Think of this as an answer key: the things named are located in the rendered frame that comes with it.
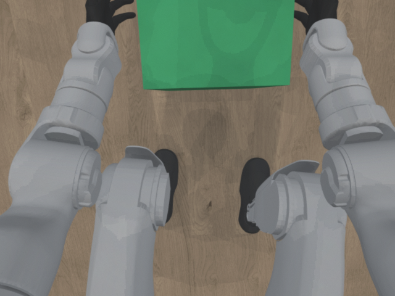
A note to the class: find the robot left shin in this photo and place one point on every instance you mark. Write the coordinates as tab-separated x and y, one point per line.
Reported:
130	152

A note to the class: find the robot left hand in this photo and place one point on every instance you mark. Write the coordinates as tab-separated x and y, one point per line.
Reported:
103	11

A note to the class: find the left robot forearm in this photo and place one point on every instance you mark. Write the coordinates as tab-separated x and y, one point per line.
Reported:
82	97

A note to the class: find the right robot forearm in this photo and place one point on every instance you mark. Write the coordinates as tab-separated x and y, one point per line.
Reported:
341	95

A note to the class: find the carton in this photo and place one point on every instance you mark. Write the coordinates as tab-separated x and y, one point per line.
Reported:
215	44

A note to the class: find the robot left foot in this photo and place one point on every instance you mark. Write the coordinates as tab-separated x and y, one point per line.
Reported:
170	161

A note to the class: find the right robot upper arm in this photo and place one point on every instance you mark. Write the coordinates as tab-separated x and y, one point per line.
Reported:
360	178

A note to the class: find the left robot upper arm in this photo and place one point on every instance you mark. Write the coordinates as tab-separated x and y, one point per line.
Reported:
50	182

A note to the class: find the robot right hand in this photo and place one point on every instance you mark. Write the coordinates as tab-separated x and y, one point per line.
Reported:
317	10

